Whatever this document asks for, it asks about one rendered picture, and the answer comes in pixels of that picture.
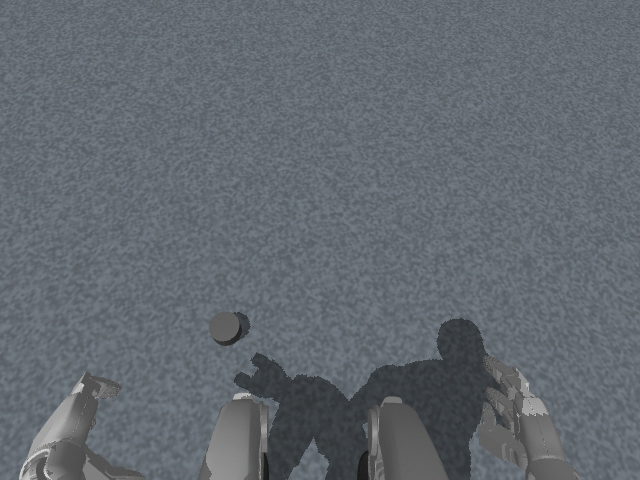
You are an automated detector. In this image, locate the right robot arm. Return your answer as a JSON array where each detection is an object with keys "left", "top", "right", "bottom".
[{"left": 525, "top": 458, "right": 581, "bottom": 480}]

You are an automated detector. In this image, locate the left robot arm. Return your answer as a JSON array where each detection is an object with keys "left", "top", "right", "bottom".
[{"left": 19, "top": 442, "right": 86, "bottom": 480}]

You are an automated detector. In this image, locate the tin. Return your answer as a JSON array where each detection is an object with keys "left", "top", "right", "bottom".
[{"left": 209, "top": 311, "right": 242, "bottom": 346}]

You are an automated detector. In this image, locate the right robot hand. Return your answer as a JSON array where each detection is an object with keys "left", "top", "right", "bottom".
[{"left": 478, "top": 355, "right": 566, "bottom": 472}]

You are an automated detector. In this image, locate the left robot hand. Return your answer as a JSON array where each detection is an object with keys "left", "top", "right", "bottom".
[{"left": 27, "top": 372, "right": 145, "bottom": 480}]

